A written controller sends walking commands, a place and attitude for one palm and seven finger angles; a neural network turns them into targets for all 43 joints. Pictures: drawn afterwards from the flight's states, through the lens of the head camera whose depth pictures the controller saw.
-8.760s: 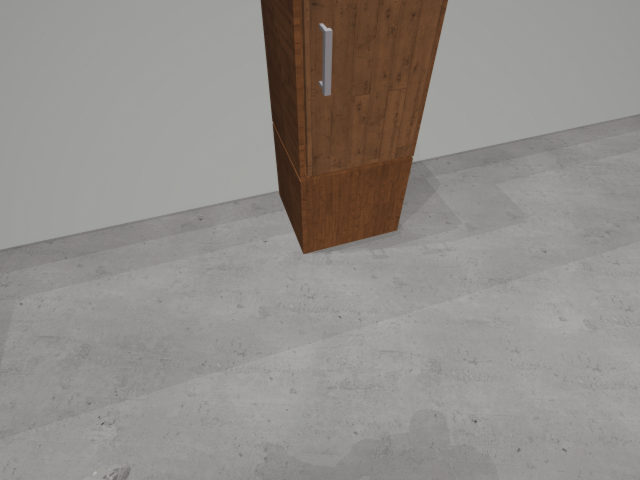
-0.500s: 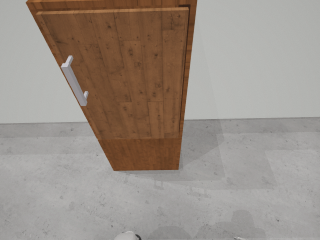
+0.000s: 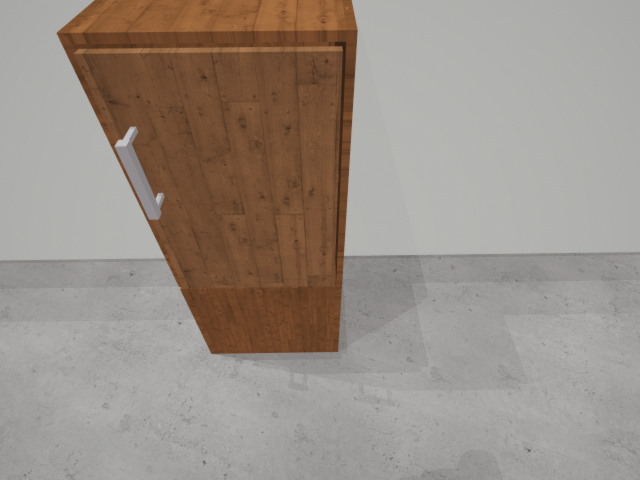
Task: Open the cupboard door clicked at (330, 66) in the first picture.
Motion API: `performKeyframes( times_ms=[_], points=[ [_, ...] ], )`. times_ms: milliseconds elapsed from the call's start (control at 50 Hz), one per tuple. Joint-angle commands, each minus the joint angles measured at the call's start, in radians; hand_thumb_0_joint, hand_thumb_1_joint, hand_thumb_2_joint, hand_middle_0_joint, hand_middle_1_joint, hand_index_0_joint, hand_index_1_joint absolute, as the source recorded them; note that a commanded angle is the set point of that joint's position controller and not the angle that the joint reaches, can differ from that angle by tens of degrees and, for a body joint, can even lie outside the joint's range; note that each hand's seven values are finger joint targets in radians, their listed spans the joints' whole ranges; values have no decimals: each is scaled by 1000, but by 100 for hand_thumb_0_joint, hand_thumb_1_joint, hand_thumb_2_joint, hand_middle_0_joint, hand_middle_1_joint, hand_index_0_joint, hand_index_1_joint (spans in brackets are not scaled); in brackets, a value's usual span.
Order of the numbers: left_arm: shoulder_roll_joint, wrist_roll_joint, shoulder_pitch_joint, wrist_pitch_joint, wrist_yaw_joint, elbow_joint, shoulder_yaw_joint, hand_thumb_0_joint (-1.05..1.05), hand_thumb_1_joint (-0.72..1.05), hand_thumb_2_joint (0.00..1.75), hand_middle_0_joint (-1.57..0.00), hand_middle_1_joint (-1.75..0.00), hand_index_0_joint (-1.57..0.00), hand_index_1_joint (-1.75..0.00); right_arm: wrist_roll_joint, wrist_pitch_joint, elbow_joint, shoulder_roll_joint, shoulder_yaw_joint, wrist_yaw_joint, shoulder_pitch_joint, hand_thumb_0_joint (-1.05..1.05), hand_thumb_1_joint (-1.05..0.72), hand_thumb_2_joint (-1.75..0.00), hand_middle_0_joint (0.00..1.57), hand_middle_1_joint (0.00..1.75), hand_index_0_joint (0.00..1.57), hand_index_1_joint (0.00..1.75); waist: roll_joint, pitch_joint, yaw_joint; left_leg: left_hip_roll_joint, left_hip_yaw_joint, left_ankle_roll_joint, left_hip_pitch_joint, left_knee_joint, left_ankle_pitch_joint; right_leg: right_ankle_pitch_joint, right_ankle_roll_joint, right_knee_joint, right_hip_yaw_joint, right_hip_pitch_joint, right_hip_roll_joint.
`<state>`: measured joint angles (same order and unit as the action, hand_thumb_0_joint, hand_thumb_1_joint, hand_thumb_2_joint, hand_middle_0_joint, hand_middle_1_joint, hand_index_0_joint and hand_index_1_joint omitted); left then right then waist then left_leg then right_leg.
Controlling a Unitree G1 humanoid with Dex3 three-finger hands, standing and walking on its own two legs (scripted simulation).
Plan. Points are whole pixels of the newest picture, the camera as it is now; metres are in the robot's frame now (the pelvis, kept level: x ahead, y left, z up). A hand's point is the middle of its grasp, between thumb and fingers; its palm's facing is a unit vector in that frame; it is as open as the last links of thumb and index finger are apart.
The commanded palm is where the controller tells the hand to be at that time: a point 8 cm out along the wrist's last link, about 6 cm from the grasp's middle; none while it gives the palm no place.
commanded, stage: come to a stop and stand still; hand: left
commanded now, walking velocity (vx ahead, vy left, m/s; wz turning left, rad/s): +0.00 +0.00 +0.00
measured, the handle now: (143, 175) +0.58 +0.36 +0.04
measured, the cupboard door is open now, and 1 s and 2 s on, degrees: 0 0 0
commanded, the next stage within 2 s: look again from close up in 0.24 s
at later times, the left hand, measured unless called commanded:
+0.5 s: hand out of the picture +0.00 +0.19 -0.18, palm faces +0.03 -0.98 -0.18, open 7.3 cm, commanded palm none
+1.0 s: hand out of the picture +0.06 +0.27 -0.17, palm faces +0.01 -0.97 -0.25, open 7.4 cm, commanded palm none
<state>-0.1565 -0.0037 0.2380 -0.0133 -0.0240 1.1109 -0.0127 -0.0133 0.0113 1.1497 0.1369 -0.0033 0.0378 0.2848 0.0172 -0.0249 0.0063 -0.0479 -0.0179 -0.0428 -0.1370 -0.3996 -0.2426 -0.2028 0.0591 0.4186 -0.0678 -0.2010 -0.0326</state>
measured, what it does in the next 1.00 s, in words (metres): shifts its weight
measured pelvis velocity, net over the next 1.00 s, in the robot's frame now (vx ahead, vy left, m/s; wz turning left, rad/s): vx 0.01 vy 0.07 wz -0.01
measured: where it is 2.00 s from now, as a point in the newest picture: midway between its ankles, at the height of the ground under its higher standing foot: outside the picture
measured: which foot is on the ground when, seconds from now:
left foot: down 0.00-1.00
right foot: down 0.00-1.00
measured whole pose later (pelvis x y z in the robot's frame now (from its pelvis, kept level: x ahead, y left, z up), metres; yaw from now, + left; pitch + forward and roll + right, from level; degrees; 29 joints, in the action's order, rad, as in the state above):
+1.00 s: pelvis +0.01 +0.07 +0.00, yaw -1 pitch -3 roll +0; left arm -0.23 -0.02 0.23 0.00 -0.03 1.03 0.01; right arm -0.02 -0.02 1.05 0.23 0.01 0.02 0.20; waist 0.00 0.00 0.01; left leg 0.04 -0.06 0.06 -0.11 -0.43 -0.28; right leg -0.22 -0.04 0.43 -0.02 -0.17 0.05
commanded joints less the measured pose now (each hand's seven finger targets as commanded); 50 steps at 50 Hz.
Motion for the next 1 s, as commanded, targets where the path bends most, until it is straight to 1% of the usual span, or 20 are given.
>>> performKeyframes(
  times_ms=[0,60,160,300,320,340,360,380,400,420,460,500,520,560,620,700,800,860,940,980],
  points=[
    [-96,1,50,17,-5,-20,-19,0,90,90,-20,-30,-20,-30,-3,-10,-24,74,-16,3,70,0,-90,-90,20,30,20,30,-34,-61,-6,-39,38,49,-59,69,-15,-118,-24,-163,169,-31,139],
    [-87,-1,64,17,-7,-15,-19,0,90,90,-20,-30,-20,-30,-4,-7,-19,65,-16,2,93,0,-90,-90,20,30,20,30,-68,-85,-10,-31,28,50,-62,59,-28,-178,-27,-181,177,-65,139],
    [-73,-2,90,20,-9,-13,-20,0,90,90,-20,-30,-20,-30,-4,-8,-15,51,-16,2,119,0,-90,-90,20,30,20,30,-59,-80,-12,-24,23,51,-63,43,-27,-206,-26,-185,181,-88,139],
    [-47,1,124,29,-10,1,-15,0,90,90,-20,-30,-20,-30,-1,-24,-12,40,-11,6,133,0,-90,-90,20,30,20,30,-18,-43,-7,-39,35,55,-59,55,32,-68,-19,-136,158,-42,135],
    [-225,-18,89,46,-12,-96,0,0,90,90,-20,-30,-20,-30,-15,-9,-136,181,-35,-18,56,0,-90,-90,20,30,20,30,-58,-174,-44,8,66,48,-135,-10,26,-110,-2,-83,150,-103,104],
    [-134,-7,141,54,-19,-75,-16,0,90,90,-20,-30,-20,-30,-20,-25,-146,138,-32,-15,32,0,-90,-90,20,30,20,30,-58,-36,6,-19,25,60,-130,-73,-57,-236,-7,-94,211,-81,160],
    [-172,-15,131,58,-20,-97,-23,0,90,90,-20,-30,-20,-30,-19,-30,-152,129,-41,-9,85,0,-90,-90,20,30,20,30,-56,83,-27,21,30,63,-114,-140,-30,-206,9,-125,267,-18,199],
    [-174,-17,109,59,-20,-113,-33,0,90,90,-20,-30,-20,-30,-14,-31,-149,125,-44,-6,104,0,-90,-90,20,30,20,30,-58,105,-38,22,20,63,-118,-160,-35,-199,25,-140,284,-14,223],
    [-171,-17,100,63,-20,-124,-36,0,90,90,-20,-30,-20,-30,-12,-37,-150,123,-45,-5,105,0,-90,-90,20,30,20,30,-62,98,-37,17,30,66,-116,-155,-6,-138,39,-127,275,-17,222],
    [-153,-13,96,59,-20,-126,-29,0,90,90,-20,-30,-20,-30,-13,-35,-155,106,-33,-7,116,0,-90,-90,20,30,20,30,-80,75,-43,10,27,69,-106,-131,-2,-128,38,-117,242,-31,210],
    [-146,-12,87,58,-19,-126,-32,0,90,90,-20,-30,-20,-30,-8,-43,-154,129,-36,-5,104,0,-90,-90,20,30,20,30,-21,5,-37,-16,51,75,-106,-70,70,-23,21,-55,178,-50,161],
    [-151,-8,93,56,-18,-128,-30,0,90,90,-20,-30,-20,-30,-4,-52,-162,166,-39,-1,79,0,-90,-90,20,30,20,30,27,5,-18,-49,75,84,-110,-42,178,145,5,24,123,-2,133],
    [-128,-8,106,48,-18,-125,-22,0,90,90,-20,-30,-20,-30,-6,-49,-160,152,-31,-2,75,0,-90,-90,20,30,20,30,25,1,-10,-57,74,84,-116,-38,207,159,-4,36,108,12,125],
    [-144,-6,102,44,-18,-127,-21,0,90,90,-20,-30,-20,-30,-4,-50,-164,181,-34,0,51,0,-90,-90,20,30,20,30,2,-8,-5,-60,76,85,-112,-31,250,199,-13,48,101,23,126],
    [-168,-6,70,40,-16,-137,-22,0,90,90,-20,-30,-20,-30,-5,-52,-171,209,-35,-2,20,0,-90,-90,20,30,20,30,19,7,-3,-67,82,89,-97,-11,284,203,-21,49,90,42,130],
    [-189,-7,35,38,-12,-140,-18,0,90,90,-20,-30,-20,-30,-6,-50,-171,236,-36,-6,-27,0,-90,-90,20,30,20,30,-5,-7,-5,-67,83,87,-84,18,260,198,-32,31,93,42,136],
    [-195,-9,10,30,-11,-140,-12,0,90,90,-20,-30,-20,-30,-7,-47,-163,249,-32,-12,-62,0,-90,-90,20,30,20,30,-2,-19,-3,-68,81,81,-74,53,249,168,-48,12,90,44,135],
    [-192,-10,12,29,-12,-133,-10,0,90,90,-20,-30,-20,-30,-5,-49,-155,247,-29,-13,-64,0,-90,-90,20,30,20,30,-8,6,-2,-69,81,80,-48,59,278,178,-53,5,88,59,138],
    [-189,-11,13,27,-12,-120,-7,0,90,90,-20,-30,-20,-30,-3,-46,-141,248,-27,-15,-70,0,-90,-90,20,30,20,30,-19,-18,-2,-69,86,80,-57,83,219,146,-61,-17,88,57,142],
    [-163,-11,31,24,-12,-105,-2,0,90,90,-20,-30,-20,-30,-3,-40,-129,222,-22,-18,-60,0,-90,-90,20,30,20,30,-18,-23,-2,-61,83,80,-67,87,140,111,-67,-28,85,59,148]
  ],
)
